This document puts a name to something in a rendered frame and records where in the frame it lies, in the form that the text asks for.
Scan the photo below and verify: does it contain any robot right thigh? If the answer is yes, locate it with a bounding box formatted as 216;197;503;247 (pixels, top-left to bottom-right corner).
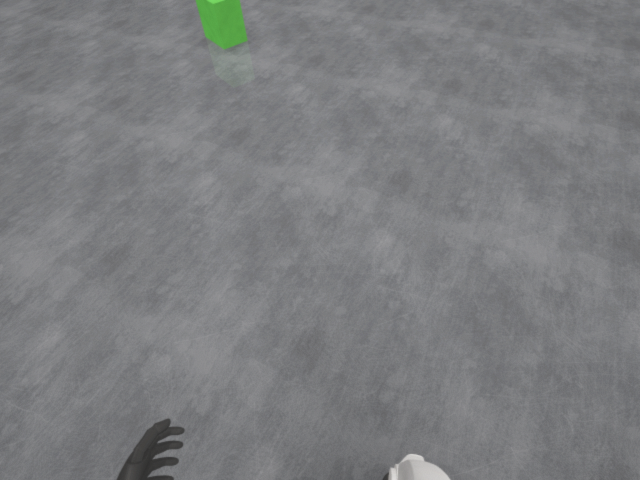
388;460;450;480

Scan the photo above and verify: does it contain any robot left hand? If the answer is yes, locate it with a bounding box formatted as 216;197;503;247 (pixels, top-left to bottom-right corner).
117;418;185;480

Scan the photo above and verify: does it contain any robot right shin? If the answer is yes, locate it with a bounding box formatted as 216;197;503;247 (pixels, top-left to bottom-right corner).
399;454;424;464

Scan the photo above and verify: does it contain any carton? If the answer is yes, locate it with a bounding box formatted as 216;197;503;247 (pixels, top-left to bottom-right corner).
196;0;248;49

